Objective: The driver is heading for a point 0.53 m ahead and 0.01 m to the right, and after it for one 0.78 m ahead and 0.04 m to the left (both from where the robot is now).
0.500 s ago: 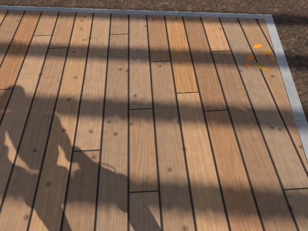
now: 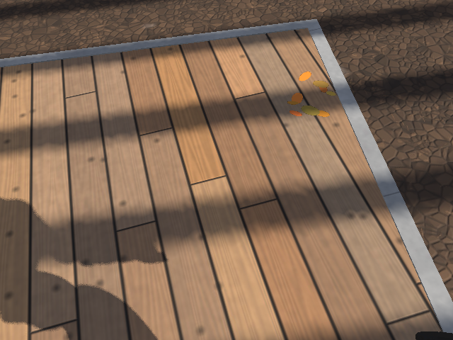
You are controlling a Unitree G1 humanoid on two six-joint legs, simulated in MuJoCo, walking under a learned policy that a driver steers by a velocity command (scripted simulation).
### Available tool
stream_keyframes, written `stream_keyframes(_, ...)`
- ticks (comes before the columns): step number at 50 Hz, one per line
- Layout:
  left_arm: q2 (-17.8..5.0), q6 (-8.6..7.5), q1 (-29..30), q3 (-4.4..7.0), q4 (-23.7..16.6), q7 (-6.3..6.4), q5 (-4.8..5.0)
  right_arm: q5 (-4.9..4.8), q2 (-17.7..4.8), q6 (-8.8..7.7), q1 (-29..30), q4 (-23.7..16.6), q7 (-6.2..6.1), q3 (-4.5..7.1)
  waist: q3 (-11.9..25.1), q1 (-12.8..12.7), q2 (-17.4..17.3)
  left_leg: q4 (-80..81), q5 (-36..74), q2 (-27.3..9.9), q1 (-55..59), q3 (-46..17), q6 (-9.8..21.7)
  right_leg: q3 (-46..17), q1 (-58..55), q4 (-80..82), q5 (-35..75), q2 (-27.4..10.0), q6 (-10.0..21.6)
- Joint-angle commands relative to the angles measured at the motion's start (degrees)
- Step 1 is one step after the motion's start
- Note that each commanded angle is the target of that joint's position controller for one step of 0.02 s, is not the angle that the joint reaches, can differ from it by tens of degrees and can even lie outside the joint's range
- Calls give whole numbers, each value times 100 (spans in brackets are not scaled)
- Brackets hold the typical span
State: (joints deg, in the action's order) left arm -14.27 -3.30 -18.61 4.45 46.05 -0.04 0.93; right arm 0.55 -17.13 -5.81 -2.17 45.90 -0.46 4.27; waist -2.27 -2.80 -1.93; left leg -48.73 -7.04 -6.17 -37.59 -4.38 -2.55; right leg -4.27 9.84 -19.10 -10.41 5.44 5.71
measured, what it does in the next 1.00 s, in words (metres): walks ahead: left foot, then right foot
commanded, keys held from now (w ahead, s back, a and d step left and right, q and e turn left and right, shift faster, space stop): w+e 0.30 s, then w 0.34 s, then w+q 0.36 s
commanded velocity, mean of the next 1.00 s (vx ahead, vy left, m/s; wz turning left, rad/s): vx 0.50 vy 0.00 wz -0.21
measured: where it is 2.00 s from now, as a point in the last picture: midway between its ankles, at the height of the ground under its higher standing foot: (292, 237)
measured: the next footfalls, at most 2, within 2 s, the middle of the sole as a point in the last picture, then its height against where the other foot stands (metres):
left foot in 0.22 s outside the picture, level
right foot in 0.72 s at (325, 321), level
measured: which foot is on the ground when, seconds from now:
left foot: up 0.00-0.20, down 0.22-0.74, up 0.76-1.00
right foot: down 0.00-0.24, up 0.26-0.70, down 0.72-1.00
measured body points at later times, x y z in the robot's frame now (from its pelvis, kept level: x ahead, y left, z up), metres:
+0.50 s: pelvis +0.29 +0.04 +0.00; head +0.31 +0.04 +0.45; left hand +0.52 +0.26 -0.10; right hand +0.25 -0.24 -0.13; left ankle +0.29 +0.15 -0.75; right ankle +0.33 -0.14 -0.68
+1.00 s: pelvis +0.54 -0.09 +0.00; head +0.55 -0.10 +0.45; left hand +0.64 +0.18 -0.12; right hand +0.62 -0.38 -0.12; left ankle +0.67 +0.07 -0.67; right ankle +0.49 -0.17 -0.75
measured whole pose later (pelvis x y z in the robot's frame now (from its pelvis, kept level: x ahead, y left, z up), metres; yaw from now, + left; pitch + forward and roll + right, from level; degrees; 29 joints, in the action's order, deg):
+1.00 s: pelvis +0.54 -0.09 +0.00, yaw -9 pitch +1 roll -2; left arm -14.8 -5.5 -18.1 4.3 46.6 -0.2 -1.1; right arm -1.5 -17.7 -2.0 -10.6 47.8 0.5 4.1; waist -0.8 -2.1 -3.1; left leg -57.5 -6.7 -6.5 -39.8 -3.7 -0.7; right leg 9.8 4.8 -15.5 -11.6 1.0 2.2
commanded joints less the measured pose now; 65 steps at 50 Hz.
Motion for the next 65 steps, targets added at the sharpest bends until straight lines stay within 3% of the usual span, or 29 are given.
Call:
stream_keyframes(1,-1045,-68,74,261,-396,105,22,-22,-221,-61,504,-434,45,11,161,7,614,1210,1076,334,391,192,-78,-926,265,678,914,-1104,746)
stream_keyframes(8,-1028,41,-264,275,-275,162,44,-115,-546,-222,770,-678,208,61,129,-31,855,2188,697,548,886,15,185,-1752,-451,-138,737,-1463,537)
stream_keyframes(10,-946,83,-115,245,-360,166,26,-88,-718,-282,10,-489,183,160,435,375,973,2447,451,649,1905,198,408,-1789,-439,-793,1421,-1249,370)
stream_keyframes(11,-701,72,-15,145,-470,133,-18,9,-941,-311,-758,-372,151,243,1102,750,777,2267,439,154,3246,-179,702,-1515,18,-1923,1382,-920,179)
stream_keyframes(12,-358,42,-516,44,-610,131,-6,108,-1399,-279,-1626,-286,102,363,2086,776,-356,2292,-218,-1134,5407,-1998,1371,-828,1645,-3889,-81,-220,-235)
stream_keyframes(13,-429,-4,-929,-7,-690,129,125,4,-1299,-204,-1808,-139,156,346,2414,592,-1846,3001,-1575,-1887,6109,-4124,1863,-604,3049,-5180,-2403,-93,-386)
stream_keyframes(14,-1003,8,-621,118,-602,127,181,-88,-763,-162,-1487,-274,152,204,1580,692,-1020,3198,-2377,-1725,5480,-3674,1637,-724,3543,-5702,-2052,-484,-418)
stream_keyframes(15,-1141,41,-93,155,-690,123,129,-73,-532,-96,-1204,-341,122,135,953,729,-492,3248,-2071,-1488,4691,-2730,1392,-480,3555,-5729,-1576,-708,-431)
stream_keyframes(17,-925,59,266,159,-788,101,9,31,-325,-66,-873,-260,131,43,297,485,-254,3539,-921,-992,3387,-1637,1285,-410,3128,-5146,-997,-1027,-402)
stream_keyframes(19,-642,96,108,107,-767,63,65,32,-319,-111,-877,-154,153,40,235,330,-407,3807,-429,-791,2939,-1080,1336,-325,2745,-4766,-863,-1124,-386)
stream_keyframes(22,-480,96,411,35,-908,56,-2,-38,-558,-175,-1009,3,160,107,164,309,-227,4047,365,-855,2979,-625,1548,-258,2969,-3978,-451,-1171,-460)
stream_keyframes(27,-316,-47,1295,-107,-1109,-89,-24,-147,-779,-59,-1249,154,115,132,65,573,-144,4087,985,-554,3074,250,1357,265,2598,-2171,957,-1128,-511)
stream_keyframes(33,-523,-98,1966,-78,-1402,-211,31,-254,-994,146,-1830,469,108,151,-86,656,-334,3622,1507,-949,3832,156,1203,493,2238,-1196,445,-844,-282)
stream_keyframes(35,-834,-128,990,105,-1144,-185,-19,-287,-1025,206,-1700,493,83,125,461,-3,-318,2464,2939,-713,3650,371,995,688,656,-727,539,-548,-46)
stream_keyframes(36,-1166,-120,50,260,-891,-121,-71,-223,-836,187,-1678,431,73,40,1114,-424,-195,1285,2582,-419,2874,551,785,401,-913,-916,735,-835,146)
stream_keyframes(37,-1793,-73,-778,401,-805,-27,-217,-71,-244,96,-1985,199,105,-159,2117,-505,973,-987,208,260,785,830,386,-1708,-3189,-1014,582,-2480,837)
stream_keyframes(38,-1601,-50,-871,332,-764,-31,-166,-157,-209,-4,-2126,257,116,-195,2723,-457,1613,-2177,-2676,701,-138,86,320,-3486,-3438,-165,-15,-3126,1280)
stream_keyframes(39,-1212,-59,-569,204,-763,-44,-136,-333,-760,-31,-1728,193,130,-19,1831,-481,1082,-2625,-2458,385,-661,-198,369,-2792,-2746,-12,-346,-2893,1025)
stream_keyframes(40,-988,-76,-210,127,-763,-45,-97,-362,-754,-22,-1403,86,133,-10,1183,-317,977,-2496,-1971,128,-750,-44,406,-1960,-1991,129,-313,-2641,818)
stream_keyframes(42,-619,-165,449,26,-739,-86,-106,-238,-637,116,-1347,123,86,38,497,88,907,-1925,-1204,-204,-260,-48,346,-950,-701,654,-20,-2196,589)
stream_keyframes(47,-671,-361,685,108,-481,-32,-216,-217,-260,386,-1325,56,57,19,105,402,606,-1389,-190,-237,-154,-193,163,295,-58,1214,1055,-2074,567)
stream_keyframes(55,-1006,-207,184,218,-98,116,-92,-100,-15,308,66,-508,324,-121,-395,-41,315,1043,957,51,-48,454,370,1417,-686,997,2103,-2063,336)
stream_keyframes(58,-1211,-51,147,262,24,158,22,-57,-194,273,-48,-655,403,-50,-77,151,606,1376,344,413,469,707,585,1438,-1183,179,3957,-2181,187)
stream_keyframes(60,-1272,29,345,261,26,196,71,-45,-566,243,-1091,-396,389,148,586,760,623,1933,630,837,1843,890,816,1549,-1217,-1221,4648,-1908,-100)
stream_keyframes(61,-1150,9,138,208,40,196,7,-27,-957,254,-1563,-280,292,285,973,953,303,2121,2299,678,3045,571,966,1671,-569,-2333,3761,-1583,-408)
stream_keyframes(62,-558,-63,-379,15,-103,131,-283,91,-1493,308,-1792,-262,154,353,1790,604,-1116,1293,5443,-804,5233,-1149,1752,1619,1429,-4497,-918,-924,-803)
stream_keyframes(63,-469,-147,-864,-114,80,36,-138,97,-1249,295,-1784,-365,174,199,3134,543,-1075,1741,5668,-1921,6068,-3004,2778,341,2159,-5878,-3331,-396,-948)
stream_keyframes(64,-963,-130,-324,35,142,4,114,58,-956,331,-1757,-386,217,135,2996,833,-264,2026,5089,-1549,5546,-2292,2506,-201,2140,-5949,-3032,-669,-881)
stream_keyframes(65,-898,-89,147,16,-23,31,179,-40,-809,320,-1311,-350,228,97,2035,691,-278,2189,4273,-1263,4803,-1595,2216,7,2568,-5587,-2692,-892,-829)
